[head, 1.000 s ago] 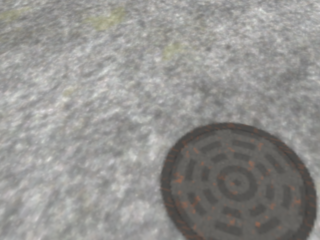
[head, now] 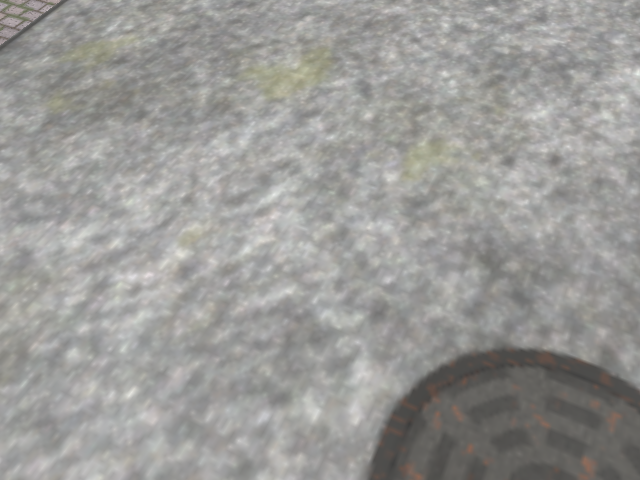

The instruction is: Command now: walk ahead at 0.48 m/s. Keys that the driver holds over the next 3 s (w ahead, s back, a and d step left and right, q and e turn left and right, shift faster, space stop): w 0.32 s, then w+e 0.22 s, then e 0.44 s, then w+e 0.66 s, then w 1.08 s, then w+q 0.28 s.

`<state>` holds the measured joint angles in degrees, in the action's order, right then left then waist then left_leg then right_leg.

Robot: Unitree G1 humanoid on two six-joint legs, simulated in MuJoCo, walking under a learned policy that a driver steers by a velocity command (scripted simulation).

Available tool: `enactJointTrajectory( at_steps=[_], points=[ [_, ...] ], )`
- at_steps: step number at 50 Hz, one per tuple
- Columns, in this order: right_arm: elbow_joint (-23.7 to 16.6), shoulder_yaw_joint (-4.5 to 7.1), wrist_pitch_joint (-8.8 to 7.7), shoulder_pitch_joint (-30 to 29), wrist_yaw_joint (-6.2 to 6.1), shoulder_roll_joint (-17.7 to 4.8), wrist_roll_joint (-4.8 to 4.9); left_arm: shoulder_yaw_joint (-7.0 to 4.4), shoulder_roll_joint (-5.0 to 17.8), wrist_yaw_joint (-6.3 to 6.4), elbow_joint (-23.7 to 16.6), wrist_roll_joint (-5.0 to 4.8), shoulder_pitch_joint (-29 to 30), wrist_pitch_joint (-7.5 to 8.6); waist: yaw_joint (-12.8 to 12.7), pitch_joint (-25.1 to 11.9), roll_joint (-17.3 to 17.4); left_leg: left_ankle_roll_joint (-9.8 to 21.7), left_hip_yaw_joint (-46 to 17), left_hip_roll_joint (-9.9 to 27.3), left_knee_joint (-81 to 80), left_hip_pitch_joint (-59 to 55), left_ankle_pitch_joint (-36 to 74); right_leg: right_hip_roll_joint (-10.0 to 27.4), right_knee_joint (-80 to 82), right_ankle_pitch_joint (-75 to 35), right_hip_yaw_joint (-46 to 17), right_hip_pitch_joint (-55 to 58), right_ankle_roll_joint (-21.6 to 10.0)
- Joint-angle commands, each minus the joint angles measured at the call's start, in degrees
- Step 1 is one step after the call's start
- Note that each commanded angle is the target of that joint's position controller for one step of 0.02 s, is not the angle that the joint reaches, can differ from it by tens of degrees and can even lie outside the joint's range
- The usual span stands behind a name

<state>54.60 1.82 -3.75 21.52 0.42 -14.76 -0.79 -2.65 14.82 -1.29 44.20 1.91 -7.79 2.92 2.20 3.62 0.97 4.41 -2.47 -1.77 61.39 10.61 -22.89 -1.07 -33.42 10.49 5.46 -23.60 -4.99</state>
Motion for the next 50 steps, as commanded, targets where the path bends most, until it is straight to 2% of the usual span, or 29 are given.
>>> enactJointTrajectory(
  at_steps=[1, 2, 3, 6, 9, 12, 14, 17, 20, 21, 22, 23, 24, 25, 26, 27, 28, 29, 31, 33, 36, 39, 43, 45, 46, 47, 48, 49, 50],
  points=[
    [-4.26, 1.07, -0.80, -0.93, 0.54, -5.20, -0.47, -1.68, 6.14, 0.21, 0.76, -0.68, -7.60, 0.87, -2.58, -3.50, -3.90, 1.22, -1.44, 5.56, 7.58, 20.94, 6.64, 16.51, 22.09, 5.55, -24.49, 18.17, -6.98],
    [-3.71, 0.84, -0.02, 0.28, 0.82, -4.54, -1.10, -1.25, 4.98, 0.30, 1.50, -0.83, -7.18, 1.21, -1.21, -3.06, -4.91, 0.63, -0.94, 6.43, 5.68, 18.28, 7.23, 14.64, 23.24, 1.74, -20.61, 15.04, -6.13],
    [-3.22, 0.73, 0.60, 0.77, 1.13, -3.90, -1.28, -1.12, 4.81, 0.28, 2.18, -0.85, -8.09, 1.73, -0.90, -3.30, -5.10, 0.19, -0.28, 6.41, 5.00, 16.92, 7.70, 14.15, 23.88, -2.03, -18.67, 13.91, -6.39],
    [-4.12, 0.52, 1.53, -3.20, 1.69, -3.04, -1.38, -1.31, 5.59, 0.26, 4.40, -1.34, -11.30, 2.71, -0.74, -1.16, -4.16, -1.23, 1.35, 7.78, 0.94, 21.39, 10.99, 13.32, 26.95, -4.93, -14.69, 13.95, -7.33],
    [-6.42, 0.38, 1.72, -10.83, 1.91, -3.02, -1.48, -1.07, 5.03, 0.30, 6.29, -1.54, -14.60, 2.70, -2.18, 1.27, -3.53, -2.86, 2.78, 8.94, -6.08, 27.81, 16.91, 12.23, 28.77, -7.13, -12.00, 16.72, -7.40],
    [-8.33, -0.22, 1.37, -17.20, 2.11, -1.80, -1.20, -0.86, 4.93, 0.36, 7.78, -1.69, -16.79, 2.73, -3.50, 1.89, -3.52, -3.66, 4.55, 7.99, -16.06, 27.30, 22.35, 10.73, 28.08, -12.86, -8.71, 18.29, -6.44],
    [-9.34, -0.57, 1.19, -20.77, 2.16, -1.34, -1.00, -0.80, 5.18, 0.57, 8.79, -1.60, -18.53, 2.80, -4.54, 2.03, -3.90, -3.45, 5.79, 6.88, -21.36, 25.79, 24.64, 10.76, 27.37, -16.51, -7.54, 19.98, -6.07],
    [-10.89, -0.58, 0.96, -24.92, 1.97, -1.89, -0.94, -0.62, 5.26, 1.02, 10.47, -1.21, -21.26, 2.53, -5.78, 2.54, -4.03, -2.40, 6.30, 5.59, -25.94, 24.94, 23.69, 12.34, 25.11, -22.22, -8.15, 24.64, -6.12],
    [-11.46, -0.12, 0.27, -23.89, 1.59, -3.03, -0.89, -0.87, 6.63, 1.69, 11.09, -0.75, -20.23, 2.00, -4.02, 1.79, -4.50, -0.73, 5.74, 3.71, -29.48, 21.52, 17.58, 13.88, 19.70, -32.41, -10.02, 28.91, -5.68],
    [-10.52, 0.26, -0.11, -20.32, 1.22, -3.76, -0.86, -1.01, 7.28, 1.82, 10.94, -0.61, -18.91, 1.91, -2.19, 0.04, -4.99, 0.01, 5.98, 2.14, -30.99, 16.18, 14.92, 13.56, 15.66, -39.28, -10.02, 28.82, -4.92],
    [-8.33, 0.90, -0.62, -13.35, 0.68, -4.89, -0.98, -1.08, 7.70, 1.72, 10.90, -0.63, -17.92, 1.78, 0.73, -3.71, -4.62, 1.01, 6.67, 0.39, -33.77, 7.37, 14.27, 12.13, 7.92, -43.37, -9.42, 27.76, -4.08],
    [-5.48, 1.83, -1.38, -3.53, -0.09, -7.13, -1.82, -0.83, 7.06, 1.55, 10.52, -1.10, -17.19, 1.82, 4.74, -9.64, -2.63, 2.71, 4.28, 3.01, -35.70, -7.14, 16.36, 9.41, -3.70, -36.89, -7.67, 20.93, -2.99],
    [-4.92, 3.32, -1.70, 4.95, -1.13, -12.92, -3.55, 0.30, 2.83, 1.19, 7.93, -2.56, -18.71, 2.03, 6.12, -18.67, 5.31, 6.26, -14.15, 19.20, -37.03, -24.07, 8.72, 4.26, -22.56, -14.36, -4.79, 5.90, -1.17],
    [-4.85, 4.06, -0.88, 4.30, -0.74, -15.22, -2.88, 0.43, 0.45, 1.45, 8.20, -3.41, -24.46, 1.55, 2.93, -23.79, 13.60, 10.86, -34.46, 29.29, -43.49, -30.77, 7.67, -3.02, -36.05, 21.02, -5.40, -8.12, -0.43],
    [-5.74, 3.09, -0.42, -0.69, -0.47, -10.21, -1.46, -1.14, 6.15, 1.91, 8.83, -2.05, -19.39, 0.76, 2.03, -15.62, 3.65, 8.57, -29.30, 25.66, -44.96, -23.23, 2.93, 1.10, -38.73, 16.13, -9.51, -11.37, -1.23],
    [-6.40, 2.12, -0.62, -5.63, -0.35, -6.51, -0.96, -1.21, 5.11, 1.46, 8.04, -1.97, -16.21, 0.87, 0.39, -8.15, 2.23, 6.93, -20.38, 23.22, -47.27, -14.66, 5.21, 3.16, -36.83, 10.83, -9.45, -11.23, -1.18],
    [-6.66, 1.57, -0.99, -8.26, -0.36, -4.37, -0.96, -1.09, 3.62, 1.25, 8.01, -1.91, -14.87, 0.60, -0.92, -4.44, 1.85, 5.44, -13.57, 20.95, -48.91, -8.89, 14.76, 4.63, -34.92, 8.18, -8.84, -9.30, -0.64],
    [-6.25, 1.22, -1.37, -8.66, -0.68, -3.31, -0.63, -1.31, 3.21, 1.02, 8.20, -1.03, -14.89, -0.21, -2.23, -2.49, 2.74, 4.35, -7.69, 19.13, -48.90, -5.06, 25.82, 5.27, -33.79, 7.71, -8.40, -7.24, 0.24],
    [-5.44, 1.01, -2.34, -7.38, -0.89, -2.80, -0.25, -1.41, 1.55, 0.63, 8.41, -0.50, -16.52, -1.91, -4.28, -3.35, 3.28, 3.98, -0.35, 18.00, -47.14, -2.10, 44.80, 4.80, -33.59, 7.97, -7.25, -3.97, 1.85],
    [-5.25, 1.30, -2.84, -6.90, -1.08, -3.88, 0.22, -1.54, 0.81, 0.35, 7.48, -0.49, -15.24, -2.80, -5.31, -3.88, 4.01, 4.21, 4.63, 17.38, -46.60, -2.27, 52.54, 4.24, -32.36, 5.26, -6.02, -5.73, 2.79],
    [-5.19, 1.31, -2.12, -7.21, -1.66, -3.93, 0.11, -1.12, 0.21, -0.35, 4.65, -0.34, -9.38, -3.25, -4.91, -2.30, 5.79, 4.18, 10.55, 15.34, -46.85, -1.66, 51.76, 4.44, -23.39, -1.51, -3.70, -8.11, 3.62],
    [-5.02, 1.53, -1.39, -6.77, -2.06, -4.81, 0.22, -0.29, -0.64, -1.06, 2.48, -0.20, -4.13, -3.19, -3.32, -2.60, 5.69, 4.23, 14.49, 14.68, -45.15, -1.94, 50.78, 3.48, -11.36, -7.59, -0.80, -3.89, 3.18],
    [-4.58, 2.56, -0.16, -5.33, -2.35, -6.86, 0.36, -0.69, 1.38, -1.29, 0.56, 0.46, -2.67, -3.28, -2.61, -3.86, 5.54, 3.76, 14.42, 17.67, -38.71, -6.81, 51.44, 2.21, -5.08, -3.14, 0.55, -1.17, 0.89],
    [-4.91, 3.09, 0.84, -5.78, -2.69, -7.60, 0.45, -1.31, 2.63, -1.05, 0.43, 0.71, -5.02, -2.94, -3.40, -4.96, 5.22, 2.90, 14.26, 18.36, -31.13, -8.15, 52.95, 0.68, -2.01, 1.38, 0.78, 1.61, -1.05],
    [-5.11, 3.24, 1.57, -6.05, -2.67, -7.73, 0.49, -1.71, 3.00, -0.71, 1.24, 0.87, -8.67, -2.28, -5.25, -6.94, 2.75, 1.53, 15.32, 17.20, -22.82, -7.50, 50.46, -0.79, 2.57, -1.12, 1.13, 6.08, -2.23],
    [-5.42, 3.42, 2.05, -3.84, -2.43, -8.07, 0.24, -2.74, 6.39, 0.07, 1.86, 1.17, -12.91, -1.28, -7.29, -10.39, -3.95, -1.80, 16.31, 13.98, -9.93, -2.42, 38.29, 2.49, 7.61, -18.23, -5.17, 14.47, -4.43],
    [-7.98, 2.46, 2.59, -0.08, -1.89, -2.97, -0.56, -4.51, 13.65, 0.86, 1.19, 0.50, -12.48, -1.16, -2.96, -13.75, -16.07, -4.76, 16.34, 5.04, 6.78, 13.18, -11.11, 18.73, 3.46, -53.99, -24.65, 25.65, -11.29],
    [-9.00, 2.13, 3.77, -1.17, -1.85, -3.42, -0.49, -5.33, 15.14, 0.88, 0.69, -2.23, -15.21, -2.28, -6.14, -21.25, -14.02, -5.74, 5.07, -0.42, 15.47, 20.58, -18.43, 23.35, 9.18, -45.51, -37.23, 29.77, -19.91],
    [-9.17, 2.20, 4.08, -3.91, -1.66, -4.46, -0.77, -5.03, 13.09, 1.11, -0.25, -2.37, -12.81, -3.23, -5.83, -17.35, -6.67, -5.69, 1.19, 2.71, 16.31, 23.68, -14.15, 21.74, 12.97, -23.10, -35.06, 26.26, -18.94]
  ],
)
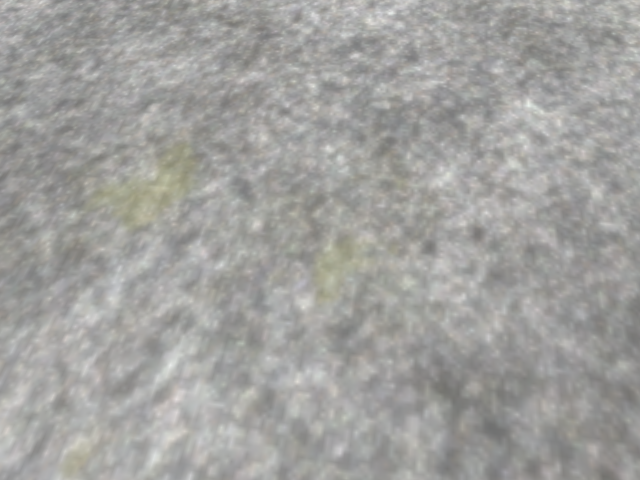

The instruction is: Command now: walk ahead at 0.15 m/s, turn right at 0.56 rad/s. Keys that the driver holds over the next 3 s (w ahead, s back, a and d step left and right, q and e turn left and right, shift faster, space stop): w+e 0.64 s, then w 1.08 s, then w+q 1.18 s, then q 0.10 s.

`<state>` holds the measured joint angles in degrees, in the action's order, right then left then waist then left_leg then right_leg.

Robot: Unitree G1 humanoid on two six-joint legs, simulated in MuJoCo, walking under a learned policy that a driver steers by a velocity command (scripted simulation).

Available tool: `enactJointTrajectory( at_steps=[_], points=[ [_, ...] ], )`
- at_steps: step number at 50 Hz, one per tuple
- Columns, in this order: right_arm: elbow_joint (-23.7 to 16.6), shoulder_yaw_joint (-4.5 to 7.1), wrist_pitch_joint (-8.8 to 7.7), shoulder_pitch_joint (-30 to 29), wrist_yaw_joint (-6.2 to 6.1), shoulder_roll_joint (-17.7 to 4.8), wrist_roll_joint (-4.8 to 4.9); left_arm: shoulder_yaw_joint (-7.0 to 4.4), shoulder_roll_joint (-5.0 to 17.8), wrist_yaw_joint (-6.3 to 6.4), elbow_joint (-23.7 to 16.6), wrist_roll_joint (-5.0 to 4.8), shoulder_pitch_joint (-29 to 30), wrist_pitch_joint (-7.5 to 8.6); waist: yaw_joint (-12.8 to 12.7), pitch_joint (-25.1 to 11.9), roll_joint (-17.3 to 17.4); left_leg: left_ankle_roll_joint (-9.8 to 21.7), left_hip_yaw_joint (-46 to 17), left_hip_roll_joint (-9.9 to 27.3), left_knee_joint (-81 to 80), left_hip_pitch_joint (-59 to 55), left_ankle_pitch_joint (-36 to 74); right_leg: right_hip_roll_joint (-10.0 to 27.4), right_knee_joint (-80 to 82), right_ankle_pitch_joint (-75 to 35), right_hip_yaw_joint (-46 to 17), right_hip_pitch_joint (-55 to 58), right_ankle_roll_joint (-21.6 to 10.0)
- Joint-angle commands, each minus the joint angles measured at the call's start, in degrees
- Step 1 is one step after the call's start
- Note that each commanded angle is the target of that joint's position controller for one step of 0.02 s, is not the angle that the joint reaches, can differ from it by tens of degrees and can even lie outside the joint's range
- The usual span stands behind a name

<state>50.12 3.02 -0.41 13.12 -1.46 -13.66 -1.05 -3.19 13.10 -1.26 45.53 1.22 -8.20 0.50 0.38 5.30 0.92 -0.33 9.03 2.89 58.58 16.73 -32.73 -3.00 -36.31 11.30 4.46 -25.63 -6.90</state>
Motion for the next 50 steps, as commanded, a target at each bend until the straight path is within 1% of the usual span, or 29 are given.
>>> enactJointTrajectory(
  at_steps=[1, 2, 3, 4, 7, 12, 17, 19, 20, 21, 22, 23, 24, 25, 26, 27, 28, 30, 33, 37, 41, 43, 44, 45, 46, 47, 48, 49, 50],
  points=[
    [-5.42, 1.10, 0.41, 0.57, 0.48, -5.81, -0.42, -3.56, 11.38, 1.44, -1.99, -1.22, -8.39, -1.53, -3.26, -11.82, -4.17, -0.50, -10.96, -0.26, 15.48, 19.51, 1.49, 20.30, 19.36, -5.15, -31.47, 21.60, -14.48],
    [-5.92, 1.34, 0.07, -1.77, 0.58, -6.45, -0.67, -2.80, 8.82, 1.55, -2.04, -0.96, -5.79, -1.93, -1.89, -7.32, -3.00, -0.33, -11.37, 1.31, 9.75, 19.13, 6.05, 16.78, 22.74, 6.74, -29.25, 16.60, -11.25],
    [-6.18, 1.51, 0.26, -1.75, 0.81, -7.02, -1.40, -2.53, 7.59, 1.71, -2.50, -1.09, -4.07, -1.98, -0.83, -6.18, -4.71, -0.42, -11.14, 1.70, 5.67, 16.38, 8.80, 14.31, 24.88, 12.71, -27.50, 13.24, -9.24],
    [-5.63, 1.44, 0.64, -0.77, 1.08, -6.55, -1.82, -2.46, 7.45, 1.61, -2.66, -0.72, -3.64, -1.65, -0.40, -6.82, -5.13, -0.54, -10.49, 0.98, 4.26, 13.96, 10.80, 12.80, 25.77, 13.18, -26.45, 12.00, -8.33],
    [-5.66, 1.00, 0.81, -0.49, 1.58, -4.71, -1.56, -3.28, 9.86, 0.99, -2.13, -0.46, -5.57, -0.10, -0.39, -8.09, -3.56, -1.46, -10.51, 0.25, -1.43, 12.75, 12.88, 10.98, 26.42, 12.74, -25.62, 12.43, -8.06],
    [-7.60, 1.04, 0.24, -5.17, 1.48, -5.39, -1.19, -3.84, 11.26, 0.58, -1.73, -0.22, -8.71, 0.16, -2.53, -6.76, -6.11, -3.01, -10.77, -0.57, -10.37, 15.15, 14.84, 10.76, 27.55, 18.69, -29.12, 13.78, -7.76],
    [-9.56, 0.69, -0.98, -7.70, 1.55, -5.63, -0.66, -4.33, 12.42, 0.28, -2.13, 0.06, -9.62, 0.29, -3.37, -6.78, -6.90, -2.39, -10.82, -2.38, -17.54, 11.82, 13.48, 10.22, 25.40, 20.66, -31.96, 12.48, -7.70],
    [-9.93, 0.53, -1.57, -6.60, 1.45, -5.80, -0.22, -4.42, 12.44, 0.00, -2.84, 0.15, -8.35, 0.26, -2.46, -6.66, -7.25, -1.36, -10.77, -3.67, -21.60, 6.60, 11.81, 9.48, 24.02, 21.31, -32.86, 9.06, -7.45],
    [-9.65, 0.45, -1.91, -4.56, 1.25, -5.73, 0.14, -4.42, 12.27, -0.19, -3.47, 0.14, -6.62, 0.20, -1.02, -6.54, -7.07, -0.54, -10.61, -4.50, -25.22, 1.40, 11.63, 8.56, 22.96, 21.27, -32.76, 5.50, -6.82],
    [-8.65, 0.39, -2.33, -0.57, 0.86, -5.34, 0.45, -4.40, 11.94, -0.26, -4.26, 0.06, -4.09, 0.04, 1.80, -6.24, -5.88, 0.34, -10.02, -5.14, -31.58, -6.49, 14.53, 6.68, 20.52, 21.85, -31.77, 0.36, -5.40],
    [-7.36, 0.70, -2.83, 4.23, 0.14, -6.17, 0.48, -4.16, 10.73, -0.06, -4.88, -0.06, -2.64, 0.11, 4.53, -5.98, -3.42, 1.02, -10.67, -4.20, -37.32, -15.84, 16.12, 3.50, 15.93, 23.94, -29.89, -6.65, -2.93],
    [-6.56, 1.75, -3.33, 9.34, -0.86, -11.07, -0.23, -3.14, 6.90, 0.20, -6.16, -0.61, -1.92, 0.72, 6.22, -6.66, 4.76, 2.75, -20.93, 6.35, -43.73, -23.52, 6.08, -1.22, 3.89, 25.13, -22.78, -15.18, 0.61],
    [-7.75, 2.80, -3.28, 10.06, -1.32, -17.00, -1.24, -1.73, 2.69, 0.17, -7.74, -1.15, -3.03, 1.45, 5.35, -8.94, 13.35, 6.69, -42.70, 21.03, -51.75, -26.27, -11.87, -7.87, -12.14, 22.70, -12.37, -22.03, 2.49],
    [-7.75, 3.29, -3.14, 5.82, -1.36, -16.87, -2.03, -2.04, 6.63, -0.01, -7.96, 0.82, -2.05, 1.85, 2.30, -3.54, 7.69, 10.29, -47.33, 23.16, -53.02, -18.53, -15.11, -1.97, -19.16, 15.47, -12.24, -25.00, 2.43],
    [-8.24, 2.29, -3.38, 3.67, -0.85, -12.39, -1.20, -2.65, 8.84, -0.61, -7.28, 1.27, -2.17, 1.92, 0.78, -1.63, 3.47, 10.04, -41.99, 19.89, -52.14, -15.54, -11.99, 0.37, -20.96, 11.04, -13.07, -23.27, 2.72],
    [-8.46, 1.56, -3.71, 1.70, -0.26, -9.82, -0.49, -2.81, 8.96, -1.28, -6.11, 1.25, -3.94, 1.77, -0.59, -1.06, 3.11, 8.17, -34.35, 15.78, -52.09, -14.65, -5.09, 1.04, -21.64, 7.61, -12.41, -21.56, 3.78],
    [-8.70, 1.26, -4.00, 1.23, 0.00, -8.99, -0.30, -2.82, 8.76, -1.84, -5.23, 1.45, -5.27, 1.34, -0.82, -1.97, 5.17, 6.87, -27.63, 12.69, -52.08, -14.41, 2.56, 1.24, -23.59, 4.91, -10.90, -19.91, 4.81],
    [-7.75, 1.01, -4.55, 3.73, 0.41, -7.97, -0.33, -2.41, 7.89, -2.71, -5.68, 1.46, -4.18, 0.52, 0.09, -2.67, 6.11, 6.56, -19.58, 10.35, -51.34, -14.47, 14.30, 2.42, -27.47, 1.15, -9.32, -19.68, 5.76],
    [-5.91, 1.11, -5.06, 8.77, 1.37, -7.56, -0.46, -1.59, 6.38, -3.29, -7.83, 1.18, 1.23, 0.04, 2.15, -1.97, 4.72, 7.51, -14.12, 10.29, -50.45, -15.83, 25.61, 3.27, -25.93, -2.19, -8.84, -21.80, 6.53],
    [-4.10, 1.10, -5.31, 10.83, 1.88, -7.76, -0.34, -0.31, 4.71, -3.65, -9.64, 1.27, 7.27, 0.22, 3.23, -0.64, 6.19, 7.73, -8.54, 9.37, -49.90, -15.23, 35.86, 3.03, -11.96, -5.29, -5.84, -16.77, 6.48],
    [-1.20, 1.41, -4.58, 14.21, 1.53, -9.46, 0.03, 0.76, 4.18, -3.69, -11.24, 1.40, 12.32, 0.49, 4.24, 0.21, 7.35, 7.58, -6.27, 10.95, -48.13, -16.49, 44.45, 2.50, 0.63, -1.24, 0.79, -7.34, 3.54],
    [0.36, 1.51, -4.00, 14.99, 1.34, -10.77, 0.22, 0.41, 5.20, -2.67, -9.93, 1.56, 8.01, 0.98, 1.40, -2.55, 7.74, 7.27, -5.04, 11.65, -40.07, -18.67, 64.97, -0.59, 4.15, 2.14, 2.89, 1.15, 0.80],
    [0.98, 1.43, -3.69, 14.94, 1.18, -11.21, 0.56, -0.08, 6.08, -1.95, -7.43, 1.76, 0.39, 1.61, -2.56, -6.96, 6.63, 6.48, -3.16, 10.72, -30.80, -18.19, 72.02, -2.35, 7.95, 0.33, 3.28, 10.67, -0.83],
    [0.78, 1.05, -3.62, 14.68, 1.02, -10.58, 0.95, -0.93, 8.08, -1.15, -4.29, 2.49, -8.79, 2.27, -6.58, -12.96, 5.34, 5.41, -1.63, 9.23, -19.46, -11.22, 65.82, -0.32, 8.72, -1.86, 0.47, 25.18, -2.29],
    [-2.44, -0.34, -3.83, 14.87, 1.50, -5.88, 1.61, -2.25, 13.56, -0.08, -3.04, 3.59, -17.34, 2.52, -9.20, -22.15, -3.71, 3.69, -0.64, 5.62, -0.77, 5.01, 39.92, 16.00, 9.95, 7.56, -18.82, 43.44, -6.27],
    [-3.87, -0.29, -3.79, 16.92, 1.97, -4.40, 1.41, -3.11, 17.91, 0.48, -2.49, 1.75, -18.91, 2.17, -7.21, -27.56, -13.02, 2.45, -4.48, -3.26, 14.55, 18.78, 0.78, 28.97, 16.45, -0.80, -43.61, 49.79, -11.83],
    [-4.24, 1.21, -3.45, 9.82, 1.58, -9.28, 0.57, -2.96, 15.73, 0.92, -1.80, 0.10, -16.77, 2.01, -7.76, -20.65, -5.38, 3.36, -10.84, -0.25, 16.94, 23.07, 5.87, 24.75, 16.28, -6.79, -37.03, 44.42, -10.28],
    [-5.16, 0.70, -4.00, 7.41, 1.92, -7.48, 0.97, -1.90, 12.32, 1.05, -1.25, -0.03, -12.64, 2.33, -5.09, -12.64, -5.25, 3.78, -10.79, 1.75, 14.22, 23.31, 10.65, 21.93, 17.30, -13.12, -27.84, 35.98, -8.74],
    [-4.40, 0.50, -4.06, 7.45, 2.19, -6.66, 0.78, -1.02, 9.19, 0.84, -1.27, 0.12, -9.48, 2.64, -2.88, -8.70, -3.64, 3.72, -10.40, 3.23, 9.93, 20.80, 13.12, 18.62, 19.28, -16.07, -22.27, 29.19, -6.56]
  ],
)
Over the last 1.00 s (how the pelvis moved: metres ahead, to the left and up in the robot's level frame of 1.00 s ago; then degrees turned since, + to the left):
0.46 0.00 -0.01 -19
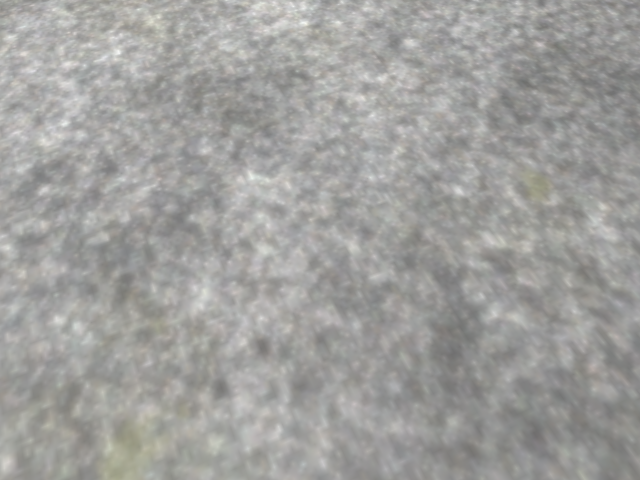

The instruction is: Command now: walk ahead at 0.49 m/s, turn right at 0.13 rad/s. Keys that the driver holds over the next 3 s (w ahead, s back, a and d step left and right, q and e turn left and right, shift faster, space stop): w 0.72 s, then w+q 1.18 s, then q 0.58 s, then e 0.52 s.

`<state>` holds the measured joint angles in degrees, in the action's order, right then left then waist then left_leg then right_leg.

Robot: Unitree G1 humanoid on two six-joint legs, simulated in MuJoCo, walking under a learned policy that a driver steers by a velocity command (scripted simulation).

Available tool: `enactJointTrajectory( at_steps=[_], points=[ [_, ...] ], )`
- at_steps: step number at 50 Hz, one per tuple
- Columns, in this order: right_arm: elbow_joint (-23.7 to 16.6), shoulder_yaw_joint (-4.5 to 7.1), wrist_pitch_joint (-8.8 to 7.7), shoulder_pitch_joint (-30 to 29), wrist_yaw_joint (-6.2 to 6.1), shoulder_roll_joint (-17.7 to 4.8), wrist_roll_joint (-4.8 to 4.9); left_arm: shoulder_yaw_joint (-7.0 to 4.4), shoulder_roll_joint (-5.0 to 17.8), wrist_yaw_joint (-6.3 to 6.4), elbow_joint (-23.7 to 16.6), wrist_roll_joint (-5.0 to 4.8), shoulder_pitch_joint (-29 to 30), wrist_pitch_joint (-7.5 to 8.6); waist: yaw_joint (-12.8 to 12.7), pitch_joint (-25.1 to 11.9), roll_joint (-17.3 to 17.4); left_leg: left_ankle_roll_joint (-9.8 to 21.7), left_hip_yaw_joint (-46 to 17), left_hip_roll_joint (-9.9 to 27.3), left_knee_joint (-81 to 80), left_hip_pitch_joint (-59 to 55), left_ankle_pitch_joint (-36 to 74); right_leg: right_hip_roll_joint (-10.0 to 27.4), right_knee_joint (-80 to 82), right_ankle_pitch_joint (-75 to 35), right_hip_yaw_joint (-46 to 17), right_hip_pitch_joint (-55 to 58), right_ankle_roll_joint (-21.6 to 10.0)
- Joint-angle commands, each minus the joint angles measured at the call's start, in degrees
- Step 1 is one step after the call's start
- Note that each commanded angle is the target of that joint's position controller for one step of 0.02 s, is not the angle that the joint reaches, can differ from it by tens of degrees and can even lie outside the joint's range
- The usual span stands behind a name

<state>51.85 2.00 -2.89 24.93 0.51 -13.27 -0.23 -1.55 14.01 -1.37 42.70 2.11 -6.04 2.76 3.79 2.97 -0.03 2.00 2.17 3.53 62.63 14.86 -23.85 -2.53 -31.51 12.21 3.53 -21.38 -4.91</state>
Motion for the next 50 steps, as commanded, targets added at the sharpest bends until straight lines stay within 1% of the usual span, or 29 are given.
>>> enactJointTrajectory(
  at_steps=[1, 3, 5, 8, 10, 12, 16, 18, 19, 20, 21, 22, 23, 24, 25, 26, 27, 29, 32, 36, 38, 41, 44, 45, 46, 47, 48, 49, 50],
  points=[
    [-5.27, 1.58, -0.84, -2.95, 0.41, -6.63, -0.95, -2.10, 6.74, 0.95, 1.70, -1.06, -9.79, 0.69, -4.20, -4.10, -3.67, 0.81, -3.09, 3.22, 3.30, 19.80, 5.18, 15.76, 16.16, -18.52, -17.54, 20.02, -7.17],
    [-3.96, 1.42, 0.70, -0.28, 1.18, -5.15, -1.84, -1.60, 5.48, 0.88, 2.36, -1.32, -9.22, 1.44, -2.13, -3.65, -4.86, -0.19, -2.12, 2.98, 1.08, 15.58, 6.51, 13.54, 19.29, -19.13, -13.74, 14.91, -7.09],
    [-4.75, 1.45, 1.26, -2.74, 1.77, -4.50, -2.07, -1.92, 6.56, 0.86, 3.81, -1.81, -10.69, 2.13, -1.65, -1.91, -4.65, -1.01, -1.22, 3.23, -1.18, 17.84, 9.50, 12.99, 22.17, -18.87, -12.14, 13.76, -8.03],
    [-7.33, 1.29, 1.30, -11.01, 1.95, -4.36, -2.11, -1.90, 6.43, 0.83, 5.63, -1.90, -13.05, 2.40, -2.96, 1.50, -3.94, -2.17, -0.62, 4.14, -8.46, 22.84, 16.57, 12.08, 24.66, -18.86, -9.88, 14.06, -8.16],
    [-8.71, 0.82, 1.05, -15.66, 2.05, -3.74, -1.78, -1.81, 6.39, 0.74, 6.60, -1.90, -14.34, 2.55, -3.94, 2.15, -3.77, -2.24, 0.21, 3.41, -15.46, 22.12, 21.00, 11.18, 24.61, -21.20, -7.93, 14.63, -7.49],
    [-9.86, 0.38, 0.87, -19.72, 2.13, -3.29, -1.47, -1.86, 6.99, 0.82, 7.75, -1.82, -16.22, 2.72, -5.13, 2.42, -3.65, -1.65, 1.09, 2.25, -21.35, 20.29, 24.22, 11.44, 24.54, -22.95, -7.01, 16.08, -6.89],
    [-11.74, 0.49, 0.64, -24.30, 1.85, -4.59, -1.48, -1.95, 8.35, 1.52, 10.20, -1.32, -19.17, 2.46, -5.89, 3.41, -2.77, 1.12, 1.51, 0.29, -27.75, 19.22, 22.92, 14.37, 22.82, -27.66, -7.54, 23.36, -6.05],
    [-11.27, 0.86, 0.32, -22.03, 1.44, -5.40, -1.61, -2.06, 9.29, 1.95, 10.75, -0.98, -18.24, 2.26, -4.18, 2.02, -2.95, 3.06, 2.44, -2.01, -29.98, 14.60, 17.93, 14.83, 17.68, -39.70, -6.60, 26.41, -4.98],
    [-9.96, 1.30, 0.11, -17.82, 0.96, -6.24, -1.65, -2.22, 10.02, 2.09, 10.99, -0.68, -17.68, 2.14, -2.30, -0.57, -3.44, 4.09, 3.23, -4.03, -30.81, 9.04, 15.15, 14.41, 11.89, -47.83, -5.95, 27.16, -4.18],
    [-7.17, 1.90, -0.35, -9.46, 0.40, -7.13, -1.87, -2.25, 10.31, 2.09, 11.22, -0.58, -17.04, 1.80, 1.50, -5.12, -2.27, 5.43, 4.20, -5.92, -34.36, -0.77, 15.64, 12.42, 1.31, -50.75, -4.16, 25.94, -3.18],
    [-4.44, 2.91, -0.89, 0.59, -0.33, -10.16, -2.94, -1.73, 9.08, 2.06, 10.56, -0.84, -17.48, 1.84, 5.05, -11.60, 0.05, 7.80, -2.05, 0.03, -34.85, -15.88, 14.34, 10.04, -13.23, -38.64, -2.75, 16.78, -2.28],
    [-3.93, 4.87, -0.92, 5.82, -0.74, -17.58, -3.97, -0.43, 3.03, 1.45, 8.88, -3.06, -23.82, 2.00, 3.05, -19.85, 13.15, 15.10, -29.79, 17.80, -38.47, -32.54, 7.00, 0.18, -36.97, -6.68, 0.85, -3.17, 0.69],
    [-3.84, 4.39, -0.34, 2.79, -0.01, -15.38, -1.45, -1.53, 6.86, 1.53, 9.82, -1.56, -22.50, 2.02, 2.24, -20.31, 10.70, 16.41, -43.34, 19.98, -46.45, -30.84, 7.90, -2.97, -44.29, 16.42, -7.16, -10.51, -0.10],
    [-4.55, 3.69, -0.20, -3.89, 0.10, -12.60, -0.49, -1.94, 7.53, 1.44, 8.69, -1.21, -17.91, 1.89, -0.54, -10.39, 6.18, 14.89, -33.35, 17.99, -46.71, -22.49, 4.51, 1.24, -45.24, 12.02, -8.55, -13.94, -0.59],
    [-5.11, 2.65, -0.45, -7.90, 0.36, -8.53, -0.54, -1.59, 6.84, 1.10, 8.12, -1.12, -14.89, 2.16, -1.44, -5.31, 2.26, 13.48, -26.53, 15.66, -48.90, -14.87, 7.06, 3.68, -41.90, 7.85, -7.84, -13.39, -0.68],
    [-4.75, 2.08, -0.78, -9.52, 0.31, -6.80, -0.69, -1.47, 5.59, 0.88, 8.18, -1.05, -14.10, 1.83, -3.02, -2.55, 2.36, 11.40, -21.05, 12.71, -50.78, -10.05, 9.94, 5.66, -38.09, 5.94, -7.21, -11.48, -0.55],
    [-3.94, 1.61, -1.11, -10.11, 0.16, -5.49, -0.53, -1.29, 5.02, 0.63, 8.47, -0.26, -14.92, 1.03, -4.60, -1.30, 3.63, 9.87, -16.87, 10.42, -52.16, -6.06, 13.65, 6.82, -35.30, 4.88, -6.82, -8.68, 0.13],
    [-2.53, 1.57, -2.11, -8.14, 0.23, -5.63, -0.56, -0.98, 3.61, -0.03, 9.19, 0.18, -15.73, -0.18, -5.38, -1.90, 3.76, 10.12, -12.97, 9.09, -53.54, -4.05, 20.43, 7.02, -33.85, 3.23, -5.43, -6.48, 1.23],
    [-0.54, 1.99, -2.78, -5.35, 0.31, -7.12, -0.21, -0.84, 3.30, -0.44, 7.34, 0.07, -9.81, -0.79, -5.08, 0.26, 3.04, 10.71, -9.28, 8.07, -56.54, -5.09, 21.61, 8.88, -28.17, -2.21, -3.86, -12.11, 2.95],
    [1.47, 1.69, -2.66, -2.06, 0.32, -6.51, -0.03, -0.29, 2.43, -0.66, 4.45, -0.28, -0.31, -0.54, -2.95, 2.14, 3.02, 9.63, -5.31, 5.85, -57.14, -8.00, 25.62, 9.00, -14.75, -10.04, -1.62, -14.77, 4.50],
    [2.54, 1.65, -2.63, 0.27, 0.17, -6.65, -0.01, 0.06, 1.89, -0.66, 3.16, -0.41, 3.90, -0.34, -1.60, 2.44, 3.09, 9.40, -5.46, 5.70, -56.18, -9.07, 28.31, 7.90, -8.81, -12.49, -0.63, -13.14, 4.78],
    [3.60, 1.75, -2.23, 2.50, -0.26, -7.45, -0.35, 0.06, 2.49, -0.39, 1.78, -0.54, 7.56, -0.03, -0.51, 2.27, 3.50, 9.58, -7.24, 6.95, -52.91, -13.26, 33.09, 6.35, -3.94, -11.95, -0.53, -12.19, 4.68],
    [3.56, 2.19, -1.82, 1.07, -0.81, -8.83, -0.83, -0.42, 4.08, 0.01, 1.17, -0.70, 6.65, 0.79, -2.09, 1.54, 4.29, 8.83, -9.80, 8.55, -48.41, -15.94, 38.38, 5.10, -0.38, -6.47, -1.49, -8.02, 3.29],
    [3.37, 2.38, -1.72, -0.09, -0.91, -9.35, -0.95, -0.82, 4.90, 0.28, 1.94, -0.71, 3.39, 1.22, -3.77, 0.33, 4.51, 8.11, -10.16, 8.44, -45.17, -15.72, 41.87, 4.05, 1.28, -3.90, -1.45, -3.34, 2.64],
    [3.22, 2.47, -1.64, -1.28, -0.83, -9.52, -0.78, -1.43, 5.85, 0.73, 4.01, -0.49, -3.40, 1.85, -6.95, -2.85, 3.23, 7.16, -9.00, 6.55, -37.56, -14.37, 45.52, 2.65, 5.05, -3.83, -0.72, 5.53, 1.63],
    [2.66, 2.13, -1.77, -1.55, -0.66, -8.20, -0.44, -2.50, 8.66, 1.52, 6.63, 0.49, -12.84, 2.71, -10.43, -9.04, 0.02, 6.01, -6.72, 3.06, -25.27, -8.16, 40.12, 6.20, 6.42, -3.75, -4.15, 19.28, -0.26],
    [-0.11, 1.07, -1.91, 0.21, -0.50, -3.62, 0.87, -3.86, 14.44, 2.42, 6.52, 2.02, -20.69, 3.02, -11.66, -18.45, -8.65, 4.12, -2.82, -2.85, -6.40, 5.50, 18.34, 22.71, 8.64, 5.17, -23.05, 34.87, -3.57],
    [-0.68, 1.40, -1.49, 3.88, -0.65, -3.27, 1.47, -4.62, 16.50, 2.18, 6.71, 0.83, -18.80, 1.81, -8.87, -21.96, -17.79, 3.72, -2.67, -8.51, 5.13, 18.49, -7.03, 29.68, 16.43, 8.38, -42.27, 38.90, -8.22],
    [0.52, 2.39, -0.59, 1.19, -1.00, -7.28, 0.28, -3.45, 10.87, 1.94, 5.26, 0.10, -13.26, 1.26, -7.15, -13.45, -7.58, 4.32, -5.80, -3.60, 8.84, 21.76, -3.37, 27.08, 16.86, 13.01, -35.39, 31.75, -6.92]
  ],
)
Over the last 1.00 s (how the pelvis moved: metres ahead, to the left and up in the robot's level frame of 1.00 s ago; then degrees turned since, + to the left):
0.31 -0.10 0.01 -28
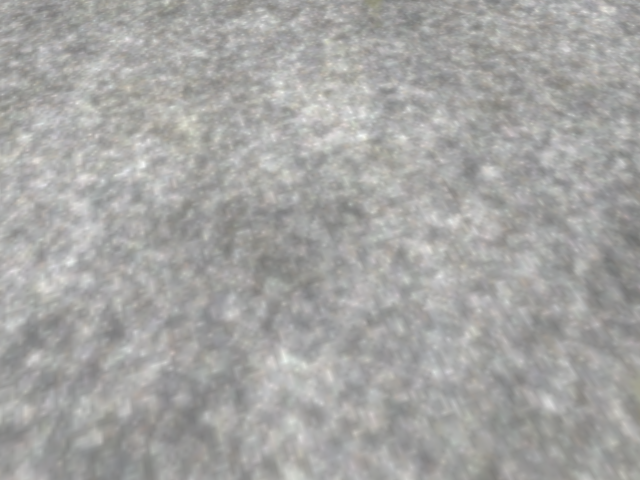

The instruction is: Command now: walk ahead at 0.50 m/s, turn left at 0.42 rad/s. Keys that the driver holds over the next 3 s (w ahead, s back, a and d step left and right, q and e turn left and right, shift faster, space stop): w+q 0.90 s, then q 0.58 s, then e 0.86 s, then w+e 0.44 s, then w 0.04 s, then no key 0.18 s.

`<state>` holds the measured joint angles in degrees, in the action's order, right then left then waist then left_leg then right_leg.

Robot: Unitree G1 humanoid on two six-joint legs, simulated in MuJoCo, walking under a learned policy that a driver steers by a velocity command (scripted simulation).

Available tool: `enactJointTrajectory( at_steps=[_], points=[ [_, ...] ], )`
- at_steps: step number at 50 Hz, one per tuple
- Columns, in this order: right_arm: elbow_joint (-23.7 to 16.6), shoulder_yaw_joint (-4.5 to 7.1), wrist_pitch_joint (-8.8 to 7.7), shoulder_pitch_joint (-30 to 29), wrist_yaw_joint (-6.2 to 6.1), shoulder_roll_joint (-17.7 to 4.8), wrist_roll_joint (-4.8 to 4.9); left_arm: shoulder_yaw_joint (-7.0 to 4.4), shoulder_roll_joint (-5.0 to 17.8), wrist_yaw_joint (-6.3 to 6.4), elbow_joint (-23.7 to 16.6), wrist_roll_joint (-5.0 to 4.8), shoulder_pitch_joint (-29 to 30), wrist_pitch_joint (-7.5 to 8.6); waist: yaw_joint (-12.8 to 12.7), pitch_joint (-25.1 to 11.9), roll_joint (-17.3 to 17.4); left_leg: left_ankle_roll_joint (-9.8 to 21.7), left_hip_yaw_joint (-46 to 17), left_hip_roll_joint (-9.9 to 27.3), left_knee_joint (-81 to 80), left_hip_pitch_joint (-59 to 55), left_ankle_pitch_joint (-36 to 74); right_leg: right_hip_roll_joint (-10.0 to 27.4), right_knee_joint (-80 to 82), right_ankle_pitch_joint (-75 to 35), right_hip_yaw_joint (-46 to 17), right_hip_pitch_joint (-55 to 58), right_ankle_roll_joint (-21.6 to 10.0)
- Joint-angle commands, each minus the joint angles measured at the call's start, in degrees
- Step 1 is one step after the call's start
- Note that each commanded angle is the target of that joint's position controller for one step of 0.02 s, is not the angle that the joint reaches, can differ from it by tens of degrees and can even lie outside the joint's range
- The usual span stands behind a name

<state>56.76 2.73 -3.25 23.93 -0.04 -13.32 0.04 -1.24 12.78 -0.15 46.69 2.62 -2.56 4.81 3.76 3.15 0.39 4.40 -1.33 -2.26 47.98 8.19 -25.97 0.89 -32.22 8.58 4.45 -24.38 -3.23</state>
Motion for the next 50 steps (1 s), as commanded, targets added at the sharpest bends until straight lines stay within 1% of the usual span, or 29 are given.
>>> enactJointTrajectory(
  at_steps=[1, 2, 3, 4, 7, 12, 14, 17, 18, 20, 21, 22, 23, 24, 25, 26, 27, 28, 29, 30, 31, 34, 37, 39, 45, 47, 48, 49, 50],
  points=[
    [-4.63, 1.69, -0.16, -1.11, 0.11, -6.38, -0.26, -2.71, 7.79, 0.54, 0.68, -0.84, -12.67, -0.53, -6.32, -6.89, -3.87, 1.68, -2.40, 4.33, 22.14, 28.20, 3.87, 20.70, 18.98, 14.05, -27.79, 27.06, -7.32],
    [-4.76, 1.57, 0.10, -2.20, 0.51, -4.81, -0.31, -2.24, 5.94, 0.52, 0.75, -0.75, -10.83, -0.21, -5.02, -3.80, -3.81, 1.27, -2.14, 5.98, 19.78, 26.23, 6.96, 18.11, 20.90, 8.52, -21.10, 21.77, -5.55],
    [-5.00, 1.74, 0.79, -2.93, 0.95, -4.53, -1.26, -1.96, 4.97, 0.79, 1.44, -1.04, -10.95, 0.20, -4.06, -2.17, -5.31, 0.66, -1.97, 7.08, 18.09, 24.96, 8.25, 16.18, 21.85, 3.90, -16.15, 18.69, -4.44],
    [-4.85, 1.65, 1.62, -2.34, 1.43, -3.66, -1.73, -1.91, 4.77, 0.92, 1.99, -1.16, -11.36, 0.65, -3.23, -1.91, -6.01, -0.02, -1.46, 7.35, 17.93, 23.81, 9.33, 15.15, 22.35, 0.57, -12.71, 17.23, -3.85],
    [-6.65, 1.59, 2.89, -6.01, 2.31, -2.71, -1.79, -2.30, 5.50, 0.83, 3.33, -1.88, -13.94, 2.06, -2.58, -1.59, -5.03, -1.09, -0.43, 7.91, 17.29, 27.05, 13.73, 14.73, 23.69, -7.66, -6.40, 17.80, -4.39],
    [-10.80, 0.87, 3.00, -16.39, 3.47, -2.14, -1.75, -2.39, 5.40, 0.78, 4.86, -1.49, -16.55, 2.09, -3.74, 1.33, -4.47, -2.21, 2.12, 8.10, 4.96, 30.91, 23.43, 12.89, 24.56, -12.80, 2.36, 18.94, -4.62],
    [-12.35, 0.29, 2.83, -20.47, 3.91, -1.59, -1.83, -2.60, 6.33, 0.92, 5.27, -1.53, -17.50, 2.03, -4.65, 1.96, -4.55, -1.70, 4.40, 7.47, -2.24, 28.60, 26.27, 12.96, 24.38, -14.72, 4.99, 19.63, -4.36],
    [-14.34, 0.06, 2.79, -24.64, 4.31, -2.17, -2.13, -3.02, 7.80, 1.30, 6.42, -1.48, -20.29, 1.51, -5.77, 2.73, -4.28, 0.25, 7.28, 6.50, -8.24, 27.15, 24.19, 14.69, 22.91, -19.08, 7.25, 24.41, -4.06],
    [-14.78, 0.13, 2.78, -25.22, 4.33, -2.52, -2.27, -3.12, 8.10, 1.45, 6.77, -1.43, -20.97, 1.14, -5.80, 2.75, -4.31, 1.11, 7.95, 5.92, -9.52, 26.80, 22.32, 15.15, 21.49, -22.15, 8.00, 26.51, -3.83],
    [-14.87, 0.51, 2.82, -24.11, 4.03, -3.30, -2.42, -3.41, 9.28, 1.77, 7.04, -1.26, -21.03, 0.33, -4.73, 1.34, -5.23, 3.24, 9.95, 3.09, -11.30, 23.11, 16.93, 15.46, 15.58, -36.97, 10.00, 29.74, -3.14],
    [-14.34, 0.87, 2.81, -21.67, 3.71, -3.95, -2.48, -3.69, 10.28, 1.88, 7.12, -1.22, -20.96, -0.19, -3.56, -0.41, -5.99, 4.48, 10.94, 1.02, -11.69, 19.72, 13.46, 15.56, 10.40, -45.38, 10.74, 30.84, -2.90],
    [-13.07, 1.46, 2.57, -16.85, 3.36, -4.87, -2.42, -3.95, 11.17, 1.87, 7.06, -1.18, -20.84, -0.89, -1.55, -3.24, -6.04, 5.90, 11.34, -1.25, -12.95, 14.62, 10.94, 15.48, 2.25, -49.91, 11.13, 31.12, -2.85],
    [-10.64, 2.38, 1.98, -8.83, 2.73, -6.17, -2.68, -4.05, 11.63, 1.70, 6.63, -1.39, -20.27, -1.50, 1.99, -7.81, -4.40, 7.61, 10.69, -3.14, -17.21, 4.23, 12.41, 14.81, -9.95, -45.80, 12.00, 27.25, -1.87],
    [-8.28, 4.19, 1.68, -0.07, 1.76, -11.05, -3.38, -3.61, 10.19, 1.51, 5.03, -1.26, -20.23, -1.57, 5.45, -13.65, 1.08, 10.54, -0.81, 4.09, -20.52, -10.18, 7.06, 13.13, -27.17, -28.19, 12.16, 15.27, 0.16],
    [-9.37, 5.66, 2.02, -2.58, 1.15, -17.75, -2.64, -2.44, 3.57, 0.16, 0.56, -1.60, -21.51, -1.11, 0.42, -16.62, 14.76, 18.92, -31.97, 20.29, -25.72, -25.82, 7.13, 0.65, -47.25, 23.26, 8.25, -11.38, 4.05],
    [-9.93, 5.49, 2.71, -0.33, 0.93, -17.03, -1.23, -3.32, 8.62, 0.00, -1.19, -1.24, -13.25, -0.36, 3.79, -16.98, 4.39, 18.70, -39.09, 21.26, -31.69, -25.50, 9.42, 0.08, -50.41, 21.30, -4.43, -17.85, 3.77],
    [-9.24, 4.97, 2.82, -3.41, 0.43, -15.13, -1.01, -3.02, 7.71, -0.23, -2.36, -2.13, -10.31, 0.40, 1.96, -9.25, 2.35, 17.21, -29.73, 20.39, -32.19, -19.51, 15.15, 3.18, -47.90, 14.41, -5.43, -20.45, 3.05],
    [-9.31, 4.20, 2.49, -6.14, 0.30, -11.93, -0.66, -2.78, 7.31, -0.03, -1.49, -2.15, -11.65, 0.93, -0.73, -4.99, -0.90, 15.00, -24.07, 17.85, -32.65, -11.94, 23.38, 5.19, -42.14, 10.39, -5.39, -17.11, 2.83],
    [-9.69, 3.73, 2.02, -8.64, 0.10, -10.19, -0.41, -2.90, 7.25, 0.14, -0.86, -1.31, -12.38, 0.48, -2.89, -3.25, -1.75, 13.28, -19.60, 14.84, -33.04, -6.89, 28.96, 6.24, -38.57, 9.52, -5.72, -13.54, 3.17],
    [-10.06, 3.19, 1.54, -10.18, -0.02, -8.67, -0.03, -2.83, 7.04, 0.12, -0.58, -0.29, -14.11, -0.60, -4.64, -3.75, -1.06, 12.58, -16.54, 12.78, -33.74, -3.60, 32.56, 6.71, -36.30, 9.11, -6.04, -9.79, 3.93],
    [-10.16, 2.92, 0.92, -10.07, 0.09, -8.25, 0.12, -2.84, 6.74, -0.04, -0.57, 0.14, -14.60, -1.66, -5.28, -4.36, -0.66, 12.46, -15.23, 11.68, -34.06, -1.98, 34.83, 6.66, -34.71, 9.33, -6.02, -7.91, 4.60],
    [-9.51, 3.27, -0.17, -6.95, 0.32, -10.18, 0.14, -2.56, 5.56, -0.59, -2.12, 0.21, -11.55, -3.31, -5.09, -3.32, -0.02, 12.05, -13.45, 9.35, -35.64, 0.38, 34.70, 6.16, -28.99, 5.83, -4.70, -9.48, 6.17],
    [-8.91, 3.30, -0.13, -2.80, 0.34, -10.45, 0.01, -2.49, 6.04, -0.67, -4.83, 0.01, -3.96, -3.57, -2.45, -0.93, 1.46, 10.63, -14.83, 8.63, -36.82, -1.32, 32.00, 5.79, -21.48, -0.53, -4.58, -14.69, 6.95],
    [-8.60, 3.28, -0.06, -0.45, 0.27, -10.45, 0.00, -2.31, 6.10, -0.82, -6.18, -0.12, -0.12, -3.47, -0.94, -0.66, 2.17, 9.69, -15.59, 8.39, -36.22, -3.90, 32.58, 4.98, -16.81, -4.16, -4.90, -16.42, 6.91],
    [-8.05, 3.27, 0.21, 4.54, -0.52, -10.96, -0.78, -1.30, 6.14, -1.44, -10.31, -0.82, 9.21, -2.36, 2.22, 0.01, 3.46, 8.88, -18.25, 9.00, -31.53, -10.39, 40.66, 1.21, -5.55, -6.56, -4.57, -15.77, 5.44],
    [-8.34, 3.44, 0.51, 3.39, -1.07, -11.60, -0.95, -1.27, 6.80, -1.07, -10.51, -1.02, 7.28, -1.68, 0.63, 0.21, 4.08, 6.61, -18.30, 8.41, -27.25, -9.84, 49.54, -0.68, -0.90, -5.02, -4.84, -9.73, 4.04],
    [-8.84, 3.55, 0.54, 1.54, -1.23, -12.06, -0.96, -1.52, 7.64, -0.63, -9.50, -1.06, 3.30, -1.25, -1.37, -1.06, 4.62, 4.67, -17.77, 7.34, -23.86, -7.88, 55.25, -2.22, 1.58, -3.61, -4.73, -2.85, 3.00],
    [-9.32, 3.67, 0.31, 0.11, -1.13, -12.58, -0.83, -2.09, 9.22, 0.03, -7.73, -1.06, -2.44, -0.79, -3.58, -3.88, 4.75, 2.83, -17.76, 5.71, -18.37, -6.51, 60.97, -3.96, 3.43, -3.67, -4.28, 5.31, 1.95],
    [-9.83, 3.71, -0.19, -1.95, -0.71, -12.83, 0.04, -2.59, 10.64, 0.73, -6.13, -0.82, -9.99, 0.13, -7.94, -7.53, 3.40, 1.02, -16.30, 2.82, -8.69, -2.44, 58.85, -1.78, 7.88, -11.22, -5.16, 16.71, 0.51]
  ],
)
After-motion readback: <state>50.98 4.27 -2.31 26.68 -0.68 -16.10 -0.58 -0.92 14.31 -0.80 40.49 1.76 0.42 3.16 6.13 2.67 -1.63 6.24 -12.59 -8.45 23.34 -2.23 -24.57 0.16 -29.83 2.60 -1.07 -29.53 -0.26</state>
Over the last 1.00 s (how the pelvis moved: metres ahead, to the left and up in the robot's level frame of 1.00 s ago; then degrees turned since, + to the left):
0.56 0.00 0.00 5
